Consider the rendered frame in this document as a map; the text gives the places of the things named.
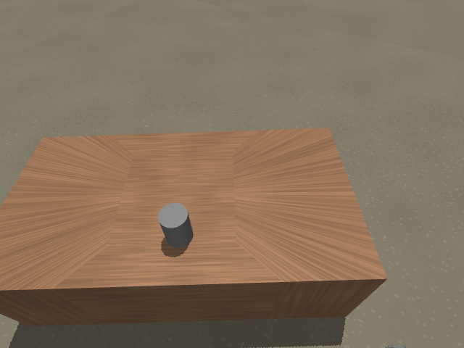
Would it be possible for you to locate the can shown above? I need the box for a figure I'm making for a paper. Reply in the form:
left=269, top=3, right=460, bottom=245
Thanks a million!
left=158, top=203, right=193, bottom=248

